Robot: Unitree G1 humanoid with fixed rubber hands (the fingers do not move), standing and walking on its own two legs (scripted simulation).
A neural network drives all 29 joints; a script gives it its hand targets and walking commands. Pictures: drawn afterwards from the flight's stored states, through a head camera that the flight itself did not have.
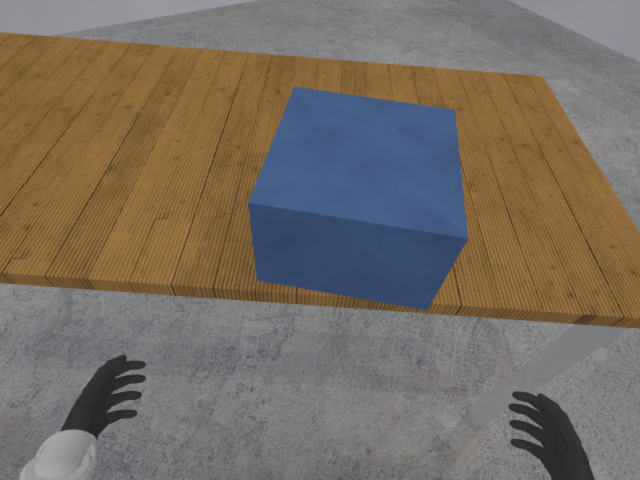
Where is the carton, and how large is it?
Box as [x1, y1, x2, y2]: [248, 87, 467, 309]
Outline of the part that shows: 294,87 248,202 257,280 427,309 467,239 454,110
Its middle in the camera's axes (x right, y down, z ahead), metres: +0.06 -0.07 +0.61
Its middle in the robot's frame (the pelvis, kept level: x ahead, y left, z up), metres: +0.52 -0.03 +0.05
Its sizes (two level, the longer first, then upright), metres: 0.269 0.260 0.170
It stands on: a table, 0.74 m high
